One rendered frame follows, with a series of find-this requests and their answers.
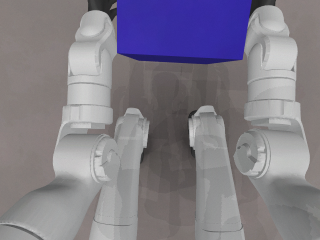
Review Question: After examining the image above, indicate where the left robot hand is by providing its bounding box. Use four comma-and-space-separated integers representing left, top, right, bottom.
87, 0, 117, 21

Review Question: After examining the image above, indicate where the right robot upper arm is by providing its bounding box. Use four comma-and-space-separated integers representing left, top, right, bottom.
233, 128, 320, 240

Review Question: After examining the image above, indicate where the right robot thigh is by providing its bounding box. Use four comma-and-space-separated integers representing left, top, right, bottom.
188, 112, 245, 240

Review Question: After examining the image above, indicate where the robot left forearm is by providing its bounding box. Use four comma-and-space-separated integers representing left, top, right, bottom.
53, 10, 117, 169

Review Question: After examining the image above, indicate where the robot right forearm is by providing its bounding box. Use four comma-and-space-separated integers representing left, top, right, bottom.
244, 5, 310, 164

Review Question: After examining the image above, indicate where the left robot upper arm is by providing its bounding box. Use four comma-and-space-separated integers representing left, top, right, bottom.
0, 133, 120, 240

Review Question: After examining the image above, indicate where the right robot hand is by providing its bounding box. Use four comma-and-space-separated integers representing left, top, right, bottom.
249, 0, 276, 18

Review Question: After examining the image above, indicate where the carton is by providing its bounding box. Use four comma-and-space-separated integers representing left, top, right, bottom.
117, 0, 252, 64

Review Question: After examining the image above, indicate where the left robot shin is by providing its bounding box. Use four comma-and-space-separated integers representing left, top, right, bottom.
115, 107, 144, 153

